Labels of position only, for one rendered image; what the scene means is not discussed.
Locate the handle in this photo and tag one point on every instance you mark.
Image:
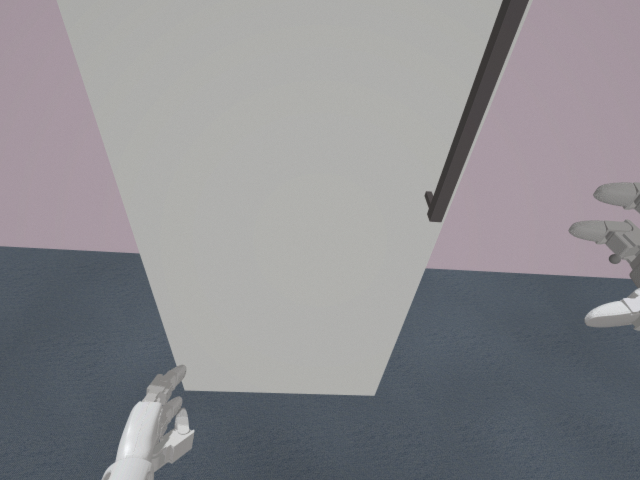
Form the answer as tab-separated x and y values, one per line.
498	46

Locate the robot left forearm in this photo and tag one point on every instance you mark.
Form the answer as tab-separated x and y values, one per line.
130	469

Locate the robot left hand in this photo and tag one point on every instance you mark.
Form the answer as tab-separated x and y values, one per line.
148	422

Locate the fridge door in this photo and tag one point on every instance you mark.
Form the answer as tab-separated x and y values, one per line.
273	157

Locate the robot right hand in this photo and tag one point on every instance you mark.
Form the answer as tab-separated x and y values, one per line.
623	238

